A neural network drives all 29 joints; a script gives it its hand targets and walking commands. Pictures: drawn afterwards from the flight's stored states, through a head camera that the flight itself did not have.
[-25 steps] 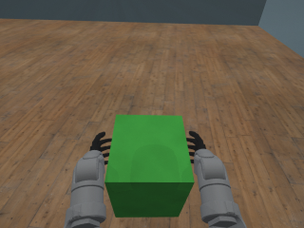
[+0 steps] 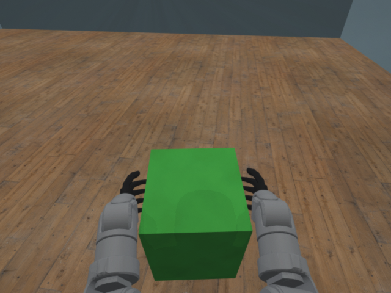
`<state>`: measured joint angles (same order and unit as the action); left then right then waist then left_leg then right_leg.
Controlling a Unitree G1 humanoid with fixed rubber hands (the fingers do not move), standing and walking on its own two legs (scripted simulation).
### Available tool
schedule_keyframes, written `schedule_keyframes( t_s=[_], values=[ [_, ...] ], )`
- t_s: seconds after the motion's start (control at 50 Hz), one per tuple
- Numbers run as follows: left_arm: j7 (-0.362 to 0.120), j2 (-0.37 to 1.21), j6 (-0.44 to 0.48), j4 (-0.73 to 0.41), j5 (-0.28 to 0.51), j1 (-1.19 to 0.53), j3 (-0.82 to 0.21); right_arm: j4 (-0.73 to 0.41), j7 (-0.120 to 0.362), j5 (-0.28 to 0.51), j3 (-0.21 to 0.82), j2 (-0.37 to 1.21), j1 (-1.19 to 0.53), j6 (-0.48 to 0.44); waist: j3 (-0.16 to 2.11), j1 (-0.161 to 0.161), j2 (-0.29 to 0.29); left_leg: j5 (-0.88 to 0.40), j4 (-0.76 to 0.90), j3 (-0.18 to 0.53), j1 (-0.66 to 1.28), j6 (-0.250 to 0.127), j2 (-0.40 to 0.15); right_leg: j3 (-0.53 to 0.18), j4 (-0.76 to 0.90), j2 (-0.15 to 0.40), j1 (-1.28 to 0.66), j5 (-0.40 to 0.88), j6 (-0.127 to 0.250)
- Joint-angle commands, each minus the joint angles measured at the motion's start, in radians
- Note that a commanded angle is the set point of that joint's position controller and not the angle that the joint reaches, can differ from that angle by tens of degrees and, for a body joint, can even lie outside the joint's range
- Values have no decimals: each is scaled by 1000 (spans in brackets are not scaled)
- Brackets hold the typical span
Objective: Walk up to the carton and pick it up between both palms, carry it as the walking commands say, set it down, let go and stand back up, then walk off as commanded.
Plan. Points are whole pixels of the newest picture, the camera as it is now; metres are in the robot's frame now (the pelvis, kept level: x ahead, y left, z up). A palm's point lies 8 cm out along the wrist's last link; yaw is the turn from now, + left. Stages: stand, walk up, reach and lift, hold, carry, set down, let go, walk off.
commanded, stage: set down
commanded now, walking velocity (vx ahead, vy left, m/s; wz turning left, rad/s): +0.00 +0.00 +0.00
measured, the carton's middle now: (194, 215) +0.31 +0.03 +0.00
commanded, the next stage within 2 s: none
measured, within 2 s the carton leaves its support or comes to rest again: neither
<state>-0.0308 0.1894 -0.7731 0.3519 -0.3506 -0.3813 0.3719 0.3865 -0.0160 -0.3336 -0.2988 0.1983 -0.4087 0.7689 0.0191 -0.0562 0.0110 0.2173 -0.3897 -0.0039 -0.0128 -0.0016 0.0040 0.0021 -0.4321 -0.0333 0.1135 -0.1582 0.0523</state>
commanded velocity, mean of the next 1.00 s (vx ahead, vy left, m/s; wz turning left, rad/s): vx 0.00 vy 0.00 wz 0.00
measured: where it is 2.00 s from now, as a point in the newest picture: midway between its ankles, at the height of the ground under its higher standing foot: outside the picture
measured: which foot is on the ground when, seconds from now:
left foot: down 0.00-1.00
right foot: down 0.00-1.00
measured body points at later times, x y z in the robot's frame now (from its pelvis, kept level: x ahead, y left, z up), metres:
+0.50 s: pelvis +0.01 +0.02 -0.01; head +0.04 +0.02 +0.44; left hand +0.33 +0.19 -0.02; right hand +0.35 -0.10 -0.02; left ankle +0.01 +0.13 -0.74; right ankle +0.06 -0.08 -0.74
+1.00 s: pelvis -0.02 +0.03 -0.06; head +0.14 +0.02 +0.36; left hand +0.35 +0.19 -0.12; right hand +0.36 -0.10 -0.12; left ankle +0.01 +0.13 -0.74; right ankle +0.06 -0.08 -0.74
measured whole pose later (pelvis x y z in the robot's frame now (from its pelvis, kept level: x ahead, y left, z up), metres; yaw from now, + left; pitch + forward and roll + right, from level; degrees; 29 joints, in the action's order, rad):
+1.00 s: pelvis -0.02 +0.03 -0.06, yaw +1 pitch +21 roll +1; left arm 0.02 0.19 -0.24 0.51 -0.28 -0.52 0.44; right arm 0.51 0.00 -0.33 -0.42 0.18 -0.54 0.24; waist 0.01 -0.03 0.01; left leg 0.35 -0.91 -0.02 -0.92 -0.03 0.05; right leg -0.02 -0.88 0.00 0.99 -0.25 0.01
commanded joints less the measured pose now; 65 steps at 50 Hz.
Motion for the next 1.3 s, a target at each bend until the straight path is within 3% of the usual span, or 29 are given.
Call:
schedule_keyframes(
  t_s=[0.0, 0.02, 0.1, 0.24, 0.38, 0.52, 0.66, 0.82, 1.08, 1.28],
  values=[
    [-247, 857, 51, 80, 244, -569, -441, 100, 226, 223, 399, 987, -479, -29, 68, -7, -31, 121, 63, 83, -232, -60, 53, -176, 126, 15, -147, -269, -20],
    [-248, 851, 64, 97, 231, -568, -420, 117, 227, 217, 387, 993, -485, -35, 71, -18, -34, 125, 61, 85, -245, -64, 52, -177, 120, 18, -154, -268, -21],
    [-257, 847, 114, 136, 221, -595, -402, 162, 216, 189, 338, 984, -478, -77, 100, 12, -35, 100, 38, 91, -245, -65, 56, -167, 101, 23, -151, -205, -26],
    [-250, 817, 208, 176, 186, -582, -377, 211, 205, 143, 295, 937, -446, -172, 152, 25, -21, 54, 11, 95, -301, -66, 59, -136, 25, 11, -155, -36, -30],
    [-216, 813, 301, 185, 162, -485, -381, 201, 206, 108, 301, 875, -382, -282, 232, 26, -7, -95, -44, 97, -339, -47, 67, -113, -62, -12, -100, 157, -26],
    [-175, 846, 408, 199, 153, -433, -416, 188, 215, 103, 346, 843, -377, -400, 332, 19, 6, -220, -125, 108, -369, -25, 74, -99, -146, -37, 41, 230, -19],
    [-147, 865, 501, 215, 152, -443, -444, 199, 213, 86, 371, 807, -401, -497, 427, 31, 3, -267, -211, 120, -450, -11, 85, -89, -234, -57, 208, 224, -15],
    [-135, 849, 562, 211, 156, -539, -475, 206, 205, 86, 403, 800, -492, -556, 555, 30, -3, -192, -320, 115, -606, -10, 99, -87, -353, -74, 359, 154, -12],
    [-198, 853, 524, 259, 161, -716, -445, 237, 198, 95, 410, 901, -639, -506, 695, 20, -34, 16, -499, 64, -909, -28, 126, -79, -514, -85, 529, 18, -22],
    [-237, 832, 500, 293, 177, -799, -409, 249, 180, 119, 409, 938, -722, -478, 794, 6, -49, 58, -639, 38, -1136, -29, 140, -87, -630, -92, 614, 4, -29]
  ],
)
